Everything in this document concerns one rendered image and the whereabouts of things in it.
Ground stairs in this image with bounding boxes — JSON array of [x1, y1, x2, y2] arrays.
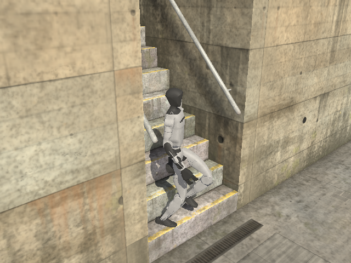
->
[[140, 26, 238, 263]]

